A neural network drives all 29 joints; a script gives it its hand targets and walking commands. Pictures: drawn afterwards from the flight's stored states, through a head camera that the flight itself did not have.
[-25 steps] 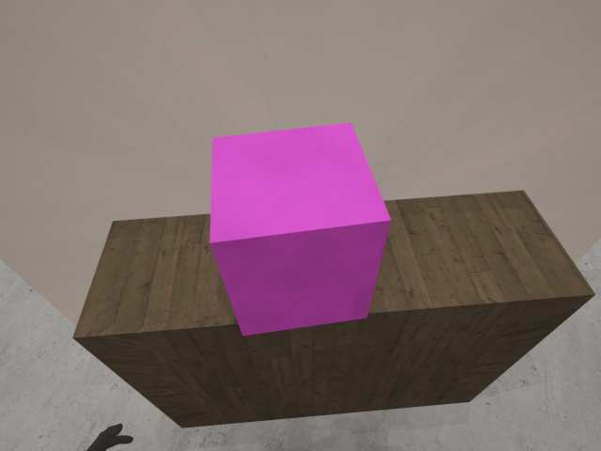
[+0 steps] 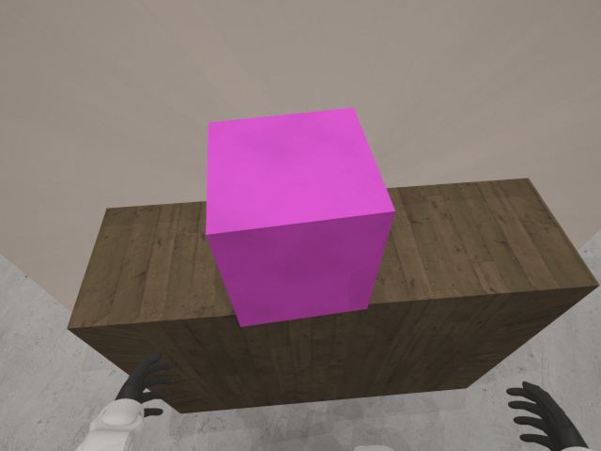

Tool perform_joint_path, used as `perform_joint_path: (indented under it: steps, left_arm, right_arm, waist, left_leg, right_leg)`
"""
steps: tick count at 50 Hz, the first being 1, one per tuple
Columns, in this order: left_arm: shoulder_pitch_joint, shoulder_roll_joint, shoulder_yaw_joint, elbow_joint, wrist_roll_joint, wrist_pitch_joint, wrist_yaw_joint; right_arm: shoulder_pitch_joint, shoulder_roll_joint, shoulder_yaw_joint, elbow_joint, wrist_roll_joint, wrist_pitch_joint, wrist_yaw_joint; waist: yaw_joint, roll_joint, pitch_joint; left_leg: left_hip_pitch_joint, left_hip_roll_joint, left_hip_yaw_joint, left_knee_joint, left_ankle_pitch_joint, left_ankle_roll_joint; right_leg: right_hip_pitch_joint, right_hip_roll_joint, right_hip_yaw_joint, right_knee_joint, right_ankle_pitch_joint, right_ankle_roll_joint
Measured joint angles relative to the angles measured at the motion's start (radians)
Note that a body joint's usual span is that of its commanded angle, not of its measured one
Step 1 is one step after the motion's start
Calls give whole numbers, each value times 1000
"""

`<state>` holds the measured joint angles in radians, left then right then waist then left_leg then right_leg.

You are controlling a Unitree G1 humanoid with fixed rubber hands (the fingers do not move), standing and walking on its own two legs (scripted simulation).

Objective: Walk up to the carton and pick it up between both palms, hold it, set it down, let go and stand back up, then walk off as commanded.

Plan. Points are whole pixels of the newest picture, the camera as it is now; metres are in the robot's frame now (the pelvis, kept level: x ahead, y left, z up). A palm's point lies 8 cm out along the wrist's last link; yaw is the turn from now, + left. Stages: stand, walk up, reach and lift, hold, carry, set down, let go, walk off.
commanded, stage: reach and lift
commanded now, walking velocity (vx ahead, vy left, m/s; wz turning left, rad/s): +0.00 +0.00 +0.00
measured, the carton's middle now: (294, 223) +0.43 +0.02 +0.03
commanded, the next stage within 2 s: none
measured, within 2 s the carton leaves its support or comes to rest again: neither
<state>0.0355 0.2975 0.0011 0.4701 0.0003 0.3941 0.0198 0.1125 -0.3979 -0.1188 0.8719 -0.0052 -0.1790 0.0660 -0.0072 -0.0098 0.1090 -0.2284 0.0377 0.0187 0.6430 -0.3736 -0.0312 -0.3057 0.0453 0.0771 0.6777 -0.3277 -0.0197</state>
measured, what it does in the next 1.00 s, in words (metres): stands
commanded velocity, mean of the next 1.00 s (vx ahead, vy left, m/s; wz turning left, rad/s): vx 0.00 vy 0.00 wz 0.00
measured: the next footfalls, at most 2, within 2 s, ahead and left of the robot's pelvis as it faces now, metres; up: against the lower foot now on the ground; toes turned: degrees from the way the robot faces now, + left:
none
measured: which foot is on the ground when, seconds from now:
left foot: down 0.00-1.00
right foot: down 0.00-1.00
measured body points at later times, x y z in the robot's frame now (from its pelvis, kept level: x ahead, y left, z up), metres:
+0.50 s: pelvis -0.05 +0.00 +0.01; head -0.06 -0.02 +0.46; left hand +0.15 +0.25 -0.03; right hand +0.14 -0.28 -0.04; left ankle -0.02 +0.14 -0.72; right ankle +0.02 -0.11 -0.72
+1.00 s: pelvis -0.02 +0.00 +0.02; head -0.03 -0.02 +0.47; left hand +0.16 +0.24 +0.00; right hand +0.19 -0.24 +0.00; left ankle -0.04 +0.13 -0.72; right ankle +0.02 -0.11 -0.72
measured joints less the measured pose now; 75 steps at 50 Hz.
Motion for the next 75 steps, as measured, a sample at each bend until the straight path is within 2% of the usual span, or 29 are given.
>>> perform_joint_path:
  steps: [7,15,28,33,36,40,44,50,54,60,64,70,75]
  left_arm:
    - [129,-2,16,-33,0,-43,13]
    - [190,-21,16,-117,0,-98,53]
    - [133,-59,16,-101,0,-167,51]
    - [104,-57,16,-112,0,-176,31]
    - [106,-49,16,-150,-4,-180,32]
    - [127,-66,16,-200,-4,-209,40]
    - [169,-101,16,-203,-4,-265,48]
    - [241,-113,16,-221,-22,-368,59]
    - [267,-113,16,-249,-61,-465,60]
    - [274,-115,16,-265,-77,-540,60]
    - [297,-117,16,-293,-77,-565,60]
    - [311,-117,10,-349,-77,-573,75]
    - [258,-120,1,-356,-77,-506,94]
  right_arm:
    - [1,21,36,-61,22,-14,0]
    - [32,61,29,-132,22,-7,2]
    - [80,73,30,-385,23,91,6]
    - [112,78,57,-528,58,147,-22]
    - [113,97,59,-579,61,162,-23]
    - [114,102,56,-580,75,164,-22]
    - [125,102,55,-575,119,148,0]
    - [142,116,54,-577,128,91,5]
    - [156,138,55,-601,134,45,5]
    - [175,145,75,-640,171,-6,4]
    - [190,146,100,-648,208,-30,3]
    - [195,146,102,-666,223,-46,3]
    - [195,146,102,-668,225,-12,3]
  waist:
    - [0,-32,-1]
    - [0,-27,-9]
    - [0,51,-50]
    - [0,13,-53]
    - [1,-19,-54]
    - [1,-36,-57]
    - [1,-8,-59]
    - [1,25,-67]
    - [1,16,-67]
    - [1,-7,-70]
    - [1,-22,-71]
    - [1,-26,-88]
    - [1,-10,-107]
  left_leg:
    - [42,1,0,-58,44,0]
    - [50,2,0,-90,89,0]
    - [51,8,0,-101,99,25]
    - [80,-26,0,-130,100,25]
    - [84,-27,-1,-148,119,25]
    - [87,-26,0,-167,125,24]
    - [88,-23,0,-169,121,23]
    - [90,-23,-1,-183,113,21]
    - [96,-23,-1,-198,112,18]
    - [98,-23,0,-209,109,16]
    - [98,-22,0,-213,109,16]
    - [98,-22,0,-213,108,16]
    - [98,-22,0,-213,108,16]
  right_leg:
    - [45,0,0,-63,45,0]
    - [64,-2,1,-118,102,0]
    - [68,-7,-19,-122,120,0]
    - [67,-33,-46,-122,115,0]
    - [67,-35,-52,-129,115,0]
    - [75,-34,-53,-157,130,0]
    - [84,-31,-53,-178,133,0]
    - [86,-31,-53,-191,121,0]
    - [86,-31,-53,-193,112,0]
    - [86,-31,-53,-199,106,0]
    - [90,-31,-53,-211,110,0]
    - [100,-31,-53,-231,120,0]
    - [103,-31,-53,-239,125,0]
